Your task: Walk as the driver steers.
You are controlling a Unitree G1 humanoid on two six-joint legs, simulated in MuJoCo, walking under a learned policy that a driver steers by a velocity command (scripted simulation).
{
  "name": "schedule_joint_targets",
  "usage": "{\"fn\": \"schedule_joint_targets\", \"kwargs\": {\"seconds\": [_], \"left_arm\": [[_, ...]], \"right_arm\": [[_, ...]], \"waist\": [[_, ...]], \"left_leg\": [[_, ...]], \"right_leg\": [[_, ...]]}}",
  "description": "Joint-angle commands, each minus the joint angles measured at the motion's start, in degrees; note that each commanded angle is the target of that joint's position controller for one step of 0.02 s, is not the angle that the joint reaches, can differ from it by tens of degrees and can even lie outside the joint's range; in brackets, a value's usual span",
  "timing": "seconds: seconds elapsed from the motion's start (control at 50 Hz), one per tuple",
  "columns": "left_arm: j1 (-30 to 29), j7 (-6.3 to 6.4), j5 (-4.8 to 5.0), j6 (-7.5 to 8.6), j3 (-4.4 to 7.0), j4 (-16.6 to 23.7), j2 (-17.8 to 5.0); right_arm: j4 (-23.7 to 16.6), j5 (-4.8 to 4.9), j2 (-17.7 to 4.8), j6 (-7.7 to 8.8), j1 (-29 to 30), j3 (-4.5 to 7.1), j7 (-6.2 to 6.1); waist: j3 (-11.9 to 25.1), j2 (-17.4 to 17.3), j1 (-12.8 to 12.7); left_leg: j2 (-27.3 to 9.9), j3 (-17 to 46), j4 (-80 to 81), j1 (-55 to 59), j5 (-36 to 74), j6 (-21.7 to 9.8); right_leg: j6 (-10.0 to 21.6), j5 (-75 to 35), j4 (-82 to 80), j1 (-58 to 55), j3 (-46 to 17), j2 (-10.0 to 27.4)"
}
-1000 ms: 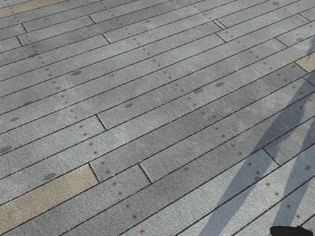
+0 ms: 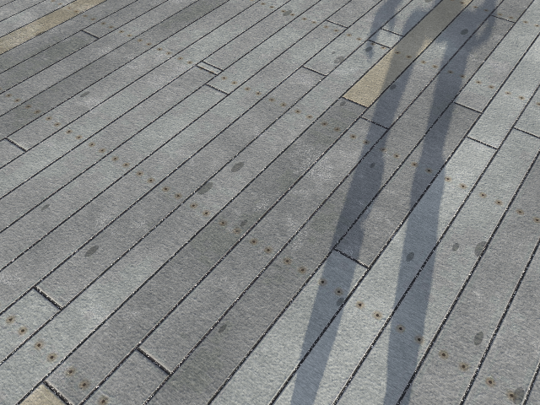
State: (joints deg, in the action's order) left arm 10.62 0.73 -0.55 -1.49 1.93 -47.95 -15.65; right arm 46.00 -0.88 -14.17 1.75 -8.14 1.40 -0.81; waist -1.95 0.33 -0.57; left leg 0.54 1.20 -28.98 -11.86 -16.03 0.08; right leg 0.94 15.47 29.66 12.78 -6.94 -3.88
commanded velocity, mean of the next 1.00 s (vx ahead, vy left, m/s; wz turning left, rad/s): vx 0.00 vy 0.00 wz -0.01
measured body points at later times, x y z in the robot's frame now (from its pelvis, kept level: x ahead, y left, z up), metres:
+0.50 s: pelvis +0.00 +0.01 +0.00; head +0.01 +0.01 +0.45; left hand +0.07 +0.28 -0.14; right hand +0.09 -0.25 -0.13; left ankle -0.01 +0.12 -0.74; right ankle +0.00 -0.11 -0.74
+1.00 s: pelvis +0.00 +0.03 +0.00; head +0.01 +0.03 +0.45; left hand +0.04 +0.28 -0.15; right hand +0.05 -0.23 -0.14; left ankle -0.01 +0.12 -0.74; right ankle +0.00 -0.11 -0.74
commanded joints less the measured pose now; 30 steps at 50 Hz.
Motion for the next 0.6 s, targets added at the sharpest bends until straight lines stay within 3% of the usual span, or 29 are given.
{"fn": "schedule_joint_targets", "kwargs": {"seconds": [0.02,0.6], "left_arm": [[-1.06,0.34,0.04,0.95,1.38,2.16,-5.97],[0.13,1.63,0.36,1.01,0.94,-10.38,-4.96]], "right_arm": [[-2.71,0.09,-7.29,0.47,0.64,1.52,-0.25],[7.97,0.43,-6.9,0.52,-3.77,-0.12,-0.44]], "waist": [[3.01,0.16,0.76],[0.6,-0.48,0.49]], "left_leg": [[-4.08,3.78,4.07,2.46,9.38,-2.06],[-2.39,2.92,7.59,0.46,6.3,-2.16]], "right_leg": [[1.07,-10.2,-4.42,0.84,-3.91,4.32],[-0.09,-10.83,-6.23,-2.64,-1.89,3.84]]}}
Velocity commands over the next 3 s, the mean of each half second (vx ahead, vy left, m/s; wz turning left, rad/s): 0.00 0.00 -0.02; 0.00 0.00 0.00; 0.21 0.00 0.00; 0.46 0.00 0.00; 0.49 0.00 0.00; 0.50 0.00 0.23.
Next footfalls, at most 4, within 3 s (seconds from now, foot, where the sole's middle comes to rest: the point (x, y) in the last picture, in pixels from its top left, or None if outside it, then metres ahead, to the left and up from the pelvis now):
1.42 right None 0.11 -0.13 -0.77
1.90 left None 0.48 0.10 -0.77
2.44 right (335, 305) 0.79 -0.14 -0.77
3.00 left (250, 221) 1.08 0.10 -0.77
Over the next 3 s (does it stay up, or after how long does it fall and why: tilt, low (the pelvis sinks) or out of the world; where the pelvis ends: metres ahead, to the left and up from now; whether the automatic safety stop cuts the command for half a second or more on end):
stays up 0.93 -0.01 -0.02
